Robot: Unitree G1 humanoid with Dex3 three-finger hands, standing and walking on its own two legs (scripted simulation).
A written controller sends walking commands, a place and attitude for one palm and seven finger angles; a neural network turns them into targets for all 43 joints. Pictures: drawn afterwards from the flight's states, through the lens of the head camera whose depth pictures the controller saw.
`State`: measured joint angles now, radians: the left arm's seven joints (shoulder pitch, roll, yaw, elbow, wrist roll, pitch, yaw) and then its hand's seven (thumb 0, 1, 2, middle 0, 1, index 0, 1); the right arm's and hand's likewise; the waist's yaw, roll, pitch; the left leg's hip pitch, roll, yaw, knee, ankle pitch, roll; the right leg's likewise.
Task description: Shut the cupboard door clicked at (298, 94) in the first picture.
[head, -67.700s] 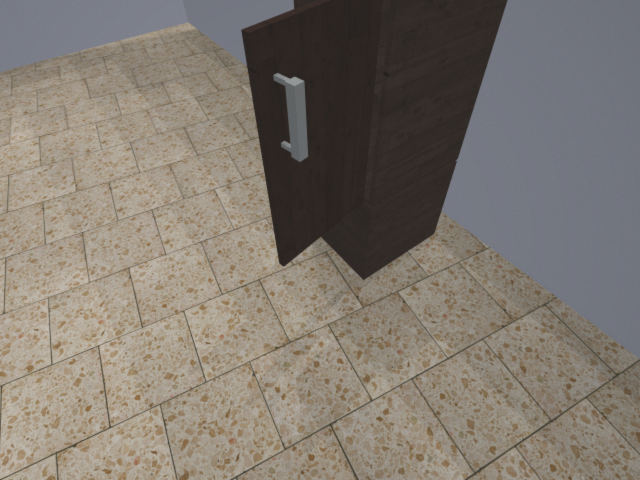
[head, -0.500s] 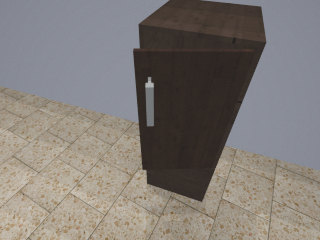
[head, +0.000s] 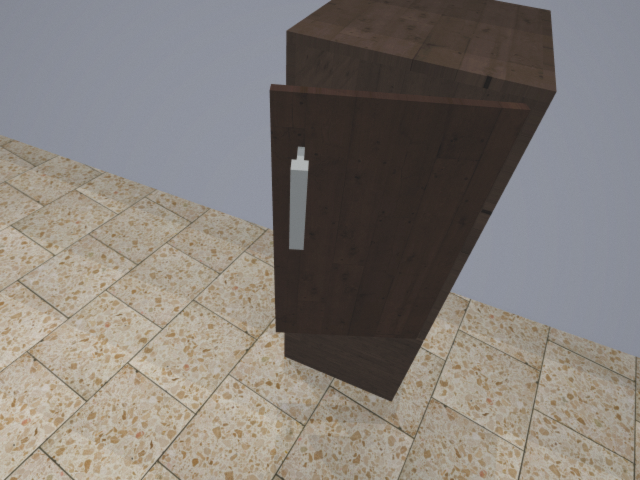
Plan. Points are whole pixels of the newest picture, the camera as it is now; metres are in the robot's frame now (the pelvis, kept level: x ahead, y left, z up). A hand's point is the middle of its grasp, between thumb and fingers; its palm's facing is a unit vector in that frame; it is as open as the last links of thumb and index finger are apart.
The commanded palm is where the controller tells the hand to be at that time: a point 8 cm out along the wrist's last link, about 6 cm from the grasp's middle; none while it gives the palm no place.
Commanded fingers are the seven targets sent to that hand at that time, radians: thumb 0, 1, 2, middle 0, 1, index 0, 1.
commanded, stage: shuffle to correct the standing spot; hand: left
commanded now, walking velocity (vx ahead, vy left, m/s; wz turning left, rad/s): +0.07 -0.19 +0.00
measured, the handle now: (298, 199) +0.48 +0.07 +0.09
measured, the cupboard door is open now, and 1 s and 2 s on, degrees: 21 21 21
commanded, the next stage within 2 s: come to a stop and stand still in 0.92 s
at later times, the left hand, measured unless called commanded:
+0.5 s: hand out of the picture +0.08 +0.12 -0.18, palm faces +0.04 -0.98 -0.18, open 7.3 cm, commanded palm none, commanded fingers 0.00 0.90 0.90 -0.20 -0.30 -0.20 -0.30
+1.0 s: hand out of the picture +0.08 +0.07 -0.18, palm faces +0.04 -0.99 -0.11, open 7.3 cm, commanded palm none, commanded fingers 0.00 0.90 0.90 -0.20 -0.30 -0.20 -0.30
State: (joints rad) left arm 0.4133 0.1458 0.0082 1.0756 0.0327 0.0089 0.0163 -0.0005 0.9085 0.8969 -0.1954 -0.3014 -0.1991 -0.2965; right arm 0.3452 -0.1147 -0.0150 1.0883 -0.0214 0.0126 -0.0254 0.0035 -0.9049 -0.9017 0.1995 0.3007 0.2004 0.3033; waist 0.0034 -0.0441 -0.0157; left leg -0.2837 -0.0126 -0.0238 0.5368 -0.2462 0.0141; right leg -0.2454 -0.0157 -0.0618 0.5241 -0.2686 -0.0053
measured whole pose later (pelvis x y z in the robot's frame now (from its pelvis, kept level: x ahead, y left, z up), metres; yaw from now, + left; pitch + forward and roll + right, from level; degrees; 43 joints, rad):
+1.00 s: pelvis +0.05 -0.11 +0.01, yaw -1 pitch +1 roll -4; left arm 0.25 0.20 0.08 0.98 0.04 0.09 0.00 0.00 0.92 0.90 -0.20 -0.30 -0.20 -0.30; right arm 0.25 -0.12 -0.01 1.04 -0.03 0.00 -0.06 0.00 -0.92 -0.90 0.20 0.30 0.20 0.30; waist 0.01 -0.06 0.06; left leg -0.26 0.08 0.13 0.48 -0.24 0.05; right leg -0.50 -0.02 0.07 1.21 -0.32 0.05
